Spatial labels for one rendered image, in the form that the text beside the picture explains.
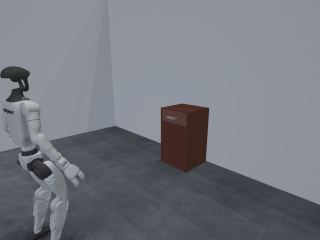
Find robot right shin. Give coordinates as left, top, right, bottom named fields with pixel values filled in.
left=49, top=200, right=69, bottom=240

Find drawer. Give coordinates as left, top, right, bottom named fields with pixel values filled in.
left=162, top=108, right=187, bottom=127

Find right robot forearm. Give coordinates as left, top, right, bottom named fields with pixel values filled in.
left=36, top=134, right=70, bottom=170

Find robot right hand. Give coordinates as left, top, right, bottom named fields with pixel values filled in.
left=63, top=164, right=85, bottom=188

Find handle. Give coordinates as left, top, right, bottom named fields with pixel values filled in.
left=166, top=116, right=177, bottom=120

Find right robot upper arm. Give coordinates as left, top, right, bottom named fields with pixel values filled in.
left=21, top=101, right=43, bottom=146

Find cabinet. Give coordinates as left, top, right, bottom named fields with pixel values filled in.
left=161, top=103, right=209, bottom=173

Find left robot upper arm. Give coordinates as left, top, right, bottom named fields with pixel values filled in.
left=2, top=98, right=10, bottom=133

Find robot right thigh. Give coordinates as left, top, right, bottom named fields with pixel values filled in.
left=32, top=160, right=68, bottom=212

